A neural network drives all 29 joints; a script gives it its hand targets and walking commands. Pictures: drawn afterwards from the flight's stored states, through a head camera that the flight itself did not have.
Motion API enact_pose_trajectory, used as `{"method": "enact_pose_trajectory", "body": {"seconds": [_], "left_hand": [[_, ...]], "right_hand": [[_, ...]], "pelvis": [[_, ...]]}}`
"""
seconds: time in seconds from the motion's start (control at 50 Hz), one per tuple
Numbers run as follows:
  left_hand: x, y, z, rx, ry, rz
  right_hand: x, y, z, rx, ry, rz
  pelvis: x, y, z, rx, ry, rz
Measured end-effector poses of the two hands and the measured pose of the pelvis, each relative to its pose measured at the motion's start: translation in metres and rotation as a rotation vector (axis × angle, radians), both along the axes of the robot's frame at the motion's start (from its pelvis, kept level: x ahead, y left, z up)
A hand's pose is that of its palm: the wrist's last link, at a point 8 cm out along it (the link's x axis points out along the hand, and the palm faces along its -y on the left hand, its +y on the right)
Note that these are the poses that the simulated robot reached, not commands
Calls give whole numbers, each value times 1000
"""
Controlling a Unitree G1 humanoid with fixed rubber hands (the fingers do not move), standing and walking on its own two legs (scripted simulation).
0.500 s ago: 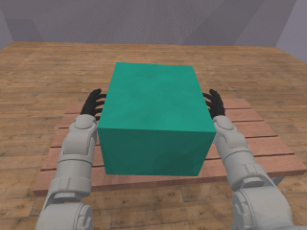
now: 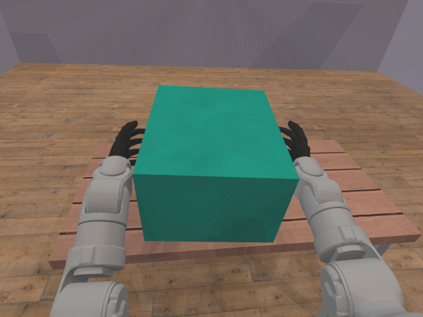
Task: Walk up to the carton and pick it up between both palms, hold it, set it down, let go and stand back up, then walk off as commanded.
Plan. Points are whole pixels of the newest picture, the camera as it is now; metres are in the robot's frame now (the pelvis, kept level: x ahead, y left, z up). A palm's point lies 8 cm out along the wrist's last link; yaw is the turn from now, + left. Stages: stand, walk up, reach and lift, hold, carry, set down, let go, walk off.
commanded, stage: hold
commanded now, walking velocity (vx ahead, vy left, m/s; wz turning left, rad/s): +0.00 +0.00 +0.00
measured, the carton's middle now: (211, 157) +0.41 +0.01 +0.15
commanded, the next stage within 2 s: none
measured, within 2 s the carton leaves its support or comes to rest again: neither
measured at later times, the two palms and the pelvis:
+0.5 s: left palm (119, 161) +0.35 +0.18 +0.18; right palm (298, 158) +0.36 -0.16 +0.19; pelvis +0.00 +0.00 +0.00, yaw +0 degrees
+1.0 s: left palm (119, 161) +0.35 +0.18 +0.18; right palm (298, 158) +0.36 -0.16 +0.19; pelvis +0.00 +0.00 +0.00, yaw +0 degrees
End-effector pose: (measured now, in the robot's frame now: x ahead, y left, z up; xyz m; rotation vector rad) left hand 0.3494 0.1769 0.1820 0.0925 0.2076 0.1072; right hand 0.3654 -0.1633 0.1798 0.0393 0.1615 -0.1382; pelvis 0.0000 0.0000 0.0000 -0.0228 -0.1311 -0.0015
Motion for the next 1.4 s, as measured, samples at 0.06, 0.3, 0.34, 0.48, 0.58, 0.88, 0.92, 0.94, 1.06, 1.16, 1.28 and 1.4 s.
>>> {"method": "enact_pose_trajectory", "body": {"seconds": [0.06,0.3,0.34,0.48,0.58,0.88,0.92,0.94,1.06,1.16,1.28,1.4], "left_hand": [[-1,1,0,-1,4,0],[-4,1,2,-2,-3,0],[-4,1,2,-2,0,1],[-3,1,1,-3,5,2],[-3,1,1,-3,5,2],[-3,2,1,-3,7,2],[-3,2,1,-3,7,2],[-3,2,1,-3,7,2],[-3,2,1,-3,7,2],[-4,2,1,-3,6,2],[-4,2,1,-3,5,2],[-3,2,1,-4,4,2]], "right_hand": [[-1,1,0,-2,4,0],[-3,1,5,-6,-4,2],[-2,2,6,-10,-1,3],[-2,2,6,-12,5,4],[-2,2,6,-12,5,4],[-2,2,6,-13,7,4],[-2,2,6,-13,7,4],[-2,2,6,-13,7,4],[-2,2,6,-13,7,4],[-2,2,6,-13,6,5],[-2,2,6,-13,5,5],[-2,2,6,-14,4,5]], "pelvis": [[-1,0,0,-1,-1,0],[-3,1,0,-1,-3,0],[-3,1,0,-1,-3,0],[-2,1,0,-1,-2,0],[-2,1,0,-1,-2,0],[-2,1,0,-1,-2,0],[-2,1,0,-1,-2,0],[-2,1,0,-1,-2,0],[-2,1,0,-1,-2,0],[-2,1,0,-2,-2,0],[-2,1,0,-2,-2,0],[-2,1,0,-2,-1,0]]}}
